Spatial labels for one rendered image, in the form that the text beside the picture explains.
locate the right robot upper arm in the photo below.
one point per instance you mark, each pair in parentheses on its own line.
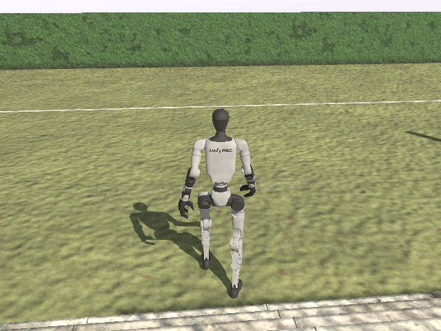
(241,144)

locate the right robot forearm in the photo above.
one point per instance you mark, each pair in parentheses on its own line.
(250,179)

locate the robot right foot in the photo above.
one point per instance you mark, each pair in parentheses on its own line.
(234,291)

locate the right robot thigh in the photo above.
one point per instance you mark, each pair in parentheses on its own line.
(238,216)

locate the left robot forearm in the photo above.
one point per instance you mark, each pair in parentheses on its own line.
(189,184)

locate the left robot upper arm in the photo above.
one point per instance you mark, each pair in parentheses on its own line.
(196,157)

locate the left robot hand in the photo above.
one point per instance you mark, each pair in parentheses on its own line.
(181,207)

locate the right robot hand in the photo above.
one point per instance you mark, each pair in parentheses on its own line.
(246,187)

